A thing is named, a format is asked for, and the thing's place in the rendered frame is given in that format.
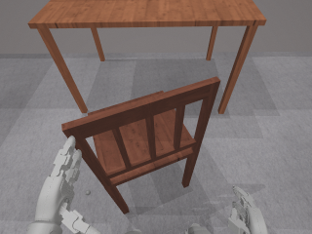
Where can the chair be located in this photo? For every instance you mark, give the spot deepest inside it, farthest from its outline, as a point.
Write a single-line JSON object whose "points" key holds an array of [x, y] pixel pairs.
{"points": [[142, 135]]}

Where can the right robot hand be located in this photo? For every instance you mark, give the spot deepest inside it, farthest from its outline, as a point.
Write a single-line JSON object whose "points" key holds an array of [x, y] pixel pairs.
{"points": [[251, 220]]}

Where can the robot left forearm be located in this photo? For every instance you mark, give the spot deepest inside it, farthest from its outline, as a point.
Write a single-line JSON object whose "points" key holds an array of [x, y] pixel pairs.
{"points": [[43, 227]]}

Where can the robot right shin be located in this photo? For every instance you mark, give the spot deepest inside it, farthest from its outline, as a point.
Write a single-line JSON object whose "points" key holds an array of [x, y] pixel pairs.
{"points": [[195, 225]]}

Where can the left robot hand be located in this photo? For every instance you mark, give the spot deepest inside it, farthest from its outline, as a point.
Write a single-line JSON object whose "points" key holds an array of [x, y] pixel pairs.
{"points": [[57, 187]]}

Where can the table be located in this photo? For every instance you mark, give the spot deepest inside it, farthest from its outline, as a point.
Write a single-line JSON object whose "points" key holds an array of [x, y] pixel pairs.
{"points": [[95, 14]]}

